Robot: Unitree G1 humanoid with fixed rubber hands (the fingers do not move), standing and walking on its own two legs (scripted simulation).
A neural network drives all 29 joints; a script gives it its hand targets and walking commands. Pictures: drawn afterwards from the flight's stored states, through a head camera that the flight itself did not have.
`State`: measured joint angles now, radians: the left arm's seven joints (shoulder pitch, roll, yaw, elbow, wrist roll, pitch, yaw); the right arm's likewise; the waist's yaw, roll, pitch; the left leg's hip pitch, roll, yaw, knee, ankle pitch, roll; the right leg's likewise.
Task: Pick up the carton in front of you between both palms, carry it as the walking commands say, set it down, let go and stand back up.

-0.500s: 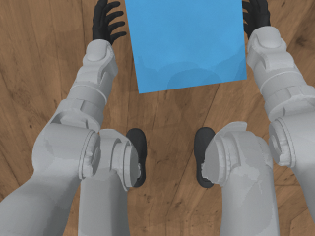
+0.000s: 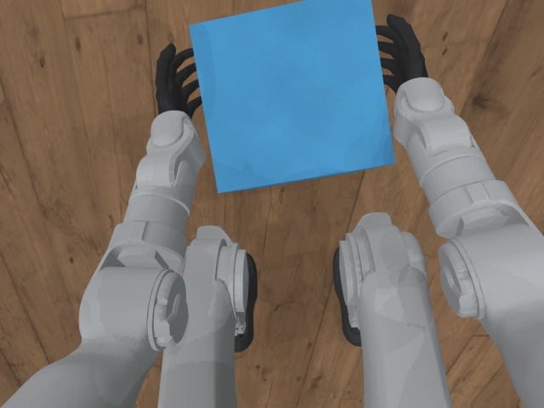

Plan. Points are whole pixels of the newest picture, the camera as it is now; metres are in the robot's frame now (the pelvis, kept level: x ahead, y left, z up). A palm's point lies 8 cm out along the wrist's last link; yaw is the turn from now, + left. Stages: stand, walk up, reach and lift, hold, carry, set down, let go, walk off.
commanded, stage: reach and lift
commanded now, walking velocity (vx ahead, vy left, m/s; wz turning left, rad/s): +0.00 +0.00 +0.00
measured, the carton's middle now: (292, 115) +0.49 -0.03 -0.20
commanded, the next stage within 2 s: none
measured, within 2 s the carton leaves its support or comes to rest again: neither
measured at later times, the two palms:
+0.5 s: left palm (91, 75) +0.47 +0.12 +0.07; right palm (502, 37) +0.46 -0.18 +0.06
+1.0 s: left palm out of the picture +0.44 +0.12 +0.24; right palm out of the picture +0.42 -0.18 +0.23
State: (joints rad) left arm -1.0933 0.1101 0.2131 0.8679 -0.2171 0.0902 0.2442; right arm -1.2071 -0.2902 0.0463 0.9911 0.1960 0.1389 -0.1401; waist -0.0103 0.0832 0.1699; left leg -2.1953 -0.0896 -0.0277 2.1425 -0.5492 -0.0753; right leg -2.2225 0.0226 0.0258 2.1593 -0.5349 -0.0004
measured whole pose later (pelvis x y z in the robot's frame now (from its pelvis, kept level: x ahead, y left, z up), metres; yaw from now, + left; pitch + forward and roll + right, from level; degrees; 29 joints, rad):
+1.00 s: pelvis +0.07 +0.01 +0.27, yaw -4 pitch +26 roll +0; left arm -0.51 -0.14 0.37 0.60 0.14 0.27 0.10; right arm -0.53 0.05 -0.30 0.65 -0.16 0.30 -0.04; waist 0.00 0.03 -0.22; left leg -1.22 -0.07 -0.07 1.25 -0.49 -0.02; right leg -1.24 0.05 0.05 1.24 -0.46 0.01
